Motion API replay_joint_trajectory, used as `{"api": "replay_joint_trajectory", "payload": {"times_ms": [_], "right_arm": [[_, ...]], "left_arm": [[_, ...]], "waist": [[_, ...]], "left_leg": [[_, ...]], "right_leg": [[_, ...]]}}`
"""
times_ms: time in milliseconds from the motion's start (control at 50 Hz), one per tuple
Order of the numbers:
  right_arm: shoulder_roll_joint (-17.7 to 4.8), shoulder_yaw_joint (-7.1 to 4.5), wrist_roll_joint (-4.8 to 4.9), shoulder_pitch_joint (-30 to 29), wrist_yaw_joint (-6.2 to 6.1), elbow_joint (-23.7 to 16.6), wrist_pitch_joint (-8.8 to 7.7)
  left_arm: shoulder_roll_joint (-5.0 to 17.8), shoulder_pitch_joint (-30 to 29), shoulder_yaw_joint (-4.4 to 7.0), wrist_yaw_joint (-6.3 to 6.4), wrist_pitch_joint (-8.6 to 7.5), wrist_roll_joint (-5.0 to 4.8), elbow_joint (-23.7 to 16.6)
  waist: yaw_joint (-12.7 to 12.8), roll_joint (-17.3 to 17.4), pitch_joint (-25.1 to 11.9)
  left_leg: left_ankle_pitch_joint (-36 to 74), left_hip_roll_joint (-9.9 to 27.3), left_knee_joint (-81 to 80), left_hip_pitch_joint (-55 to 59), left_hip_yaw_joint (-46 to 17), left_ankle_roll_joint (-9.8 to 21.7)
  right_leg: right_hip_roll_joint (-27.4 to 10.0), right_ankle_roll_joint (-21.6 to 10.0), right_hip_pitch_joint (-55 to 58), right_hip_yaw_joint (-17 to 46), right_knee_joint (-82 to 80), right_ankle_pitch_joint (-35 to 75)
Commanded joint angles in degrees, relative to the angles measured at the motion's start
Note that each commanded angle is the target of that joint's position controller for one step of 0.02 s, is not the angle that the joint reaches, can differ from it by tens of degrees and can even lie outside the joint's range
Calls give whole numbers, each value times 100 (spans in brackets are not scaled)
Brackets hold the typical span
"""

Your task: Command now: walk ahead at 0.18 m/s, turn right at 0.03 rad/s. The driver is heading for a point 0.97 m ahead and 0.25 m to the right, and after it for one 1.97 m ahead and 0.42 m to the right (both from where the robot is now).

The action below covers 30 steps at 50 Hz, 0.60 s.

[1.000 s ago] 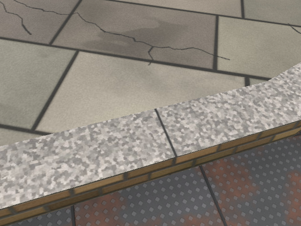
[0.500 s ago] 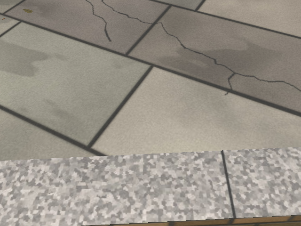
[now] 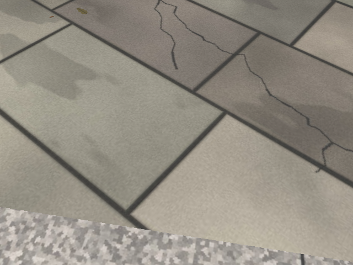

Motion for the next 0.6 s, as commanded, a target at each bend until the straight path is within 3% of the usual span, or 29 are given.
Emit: {"api": "replay_joint_trajectory", "payload": {"times_ms": [20,40,80,120,140,160,180,200,220,240,260,280,300,320,340,360,380,400,420,440,460,500,520,540,560,600], "right_arm": [[-661,-93,-95,963,-61,151,-61],[-673,-62,-122,1119,-82,260,-74],[-646,15,-104,1098,-82,407,-129],[-549,134,-10,882,-57,521,-218],[-455,194,72,790,-74,632,-180],[-455,220,99,856,-122,724,-147],[-605,180,123,782,-256,743,-141],[-737,138,179,779,-262,648,-65],[-761,115,196,886,-265,652,-12],[-857,100,210,565,-252,431,10],[-1084,15,223,447,-268,265,32],[-1291,-71,256,280,-211,130,45],[-1531,-163,319,111,-143,-70,-46],[-1121,-87,272,-450,61,-689,-140],[-1024,-64,-70,-567,313,-526,-297],[-867,-78,45,-410,442,-686,-255],[-619,28,106,-1050,384,-993,-120],[-274,134,80,-1146,271,-1162,-27],[-173,175,109,-778,155,-1155,94],[-122,218,104,-458,91,-1213,203],[-90,238,121,-318,29,-1306,237],[-61,297,41,-601,-142,-1632,148],[-92,320,-33,-947,-254,-1853,149],[-133,326,-85,-1219,-330,-1989,124],[-232,270,-56,-1363,-383,-1968,120],[-234,261,85,-1320,-424,-1936,174]], "left_arm": [[40,-549,-8,136,35,-39,-584],[-117,-914,-80,177,19,-83,-775],[-257,-1299,-191,205,-12,-75,-1084],[-253,-1578,-264,192,40,12,-1398],[-389,-1767,-388,151,107,78,-1717],[-377,-1786,-418,115,155,108,-1867],[-481,-1608,-449,75,217,150,-2038],[-448,-1369,-507,23,277,36,-1926],[-517,-1398,-540,-5,307,-48,-1920],[-456,-862,-492,-59,272,-114,-1599],[-334,-331,-425,-106,235,-122,-1455],[31,378,-274,-155,176,-130,-1258],[518,971,-63,-215,69,-49,-1218],[1224,1197,153,-179,70,-105,-1062],[1627,760,178,79,-27,222,-1354],[1245,229,90,119,-130,118,-1395],[725,0,-45,60,-221,-151,-1272],[456,-82,-100,18,-280,-301,-1042],[288,-329,-132,4,-325,-303,-922],[117,-478,-173,-48,-360,-282,-887],[101,-440,-187,-64,-408,-289,-850],[318,-217,-115,-96,-409,-378,-747],[538,-305,-22,-49,-320,-429,-829],[642,-134,21,16,-262,-382,-820],[656,-127,31,49,-275,-321,-978],[836,27,79,189,-236,-278,-1120]], "waist": [[-243,587,132],[-344,501,301],[-223,226,486],[-56,240,611],[94,309,662],[70,416,501],[247,590,147],[159,489,-253],[46,628,-366],[245,822,-756],[488,1232,-1335],[870,1403,-1832],[1334,1208,-2315],[1474,-841,-2485],[1149,-1647,-3444],[743,-819,-2813],[602,233,-1478],[204,961,-415],[-254,949,-25],[-438,455,53],[-499,212,51],[-499,158,-135],[-462,156,-255],[-335,-38,-520],[-185,-211,-920],[-16,-326,-1329]], "left_leg": [[2692,2265,-199,1499,-1308,958],[2348,2426,-234,1707,-1316,894],[1439,2469,-434,1631,-1008,595],[1311,2176,-794,975,-523,367],[1702,1889,-965,499,-194,201],[2402,1792,-1202,380,-57,217],[3644,2026,-1313,593,-60,239],[4636,1937,-1512,814,334,253],[5605,1899,-1443,1005,504,225],[7952,1830,-842,1103,890,158],[9750,2022,-88,1253,824,120],[10596,2155,1162,1262,844,22],[10003,2028,2803,475,848,-179],[3313,539,5800,-1720,951,-638],[-579,-422,8115,-2396,-831,-604],[-985,-139,8913,-2953,-1085,-582],[-1111,0,9053,-3383,-672,-556],[-1093,237,8815,-3791,-381,-474],[-940,503,8594,-3587,-276,-459],[-873,546,8912,-3523,-176,-446],[-640,629,8817,-3641,-158,-449],[-75,715,7532,-3609,-88,-464],[201,718,6254,-3440,93,-557],[303,604,5709,-3462,288,-709],[463,615,5619,-3578,275,-835],[494,710,5750,-4310,-80,-1071]], "right_leg": [[316,-302,-2525,363,2078,-811],[514,-424,-3201,585,2508,-1074],[685,-551,-3656,731,2424,-1189],[671,-493,-3243,290,1730,-1184],[457,-449,-2798,28,801,-1064],[414,-371,-2285,-337,204,-924],[185,-430,-1659,-195,-168,-621],[245,-445,-814,-783,-1139,-586],[252,-544,-163,-922,-1905,-568],[533,-675,741,-1237,-2304,-887],[755,-782,1572,-1229,-2593,-794],[952,-1007,2502,-933,-3022,-739],[771,-1391,3791,366,-3941,-316],[-851,-2405,4855,3754,-6033,1162],[-1448,-2746,5342,6506,-7900,3123],[-1638,-2364,4596,5943,-7785,2433],[-1236,-1967,3448,5046,-7532,1819],[-867,-1603,2510,4019,-7370,1123],[-494,-1412,1747,3074,-7402,945],[-262,-1307,1417,2657,-7412,888],[-114,-1275,1449,2291,-7482,1203],[313,-1128,1670,1508,-7465,2048],[548,-966,2012,1191,-7451,2825],[562,-933,2450,1331,-7569,3287],[286,-847,3134,1646,-7649,4167],[-96,-838,4276,2122,-7528,4304]]}}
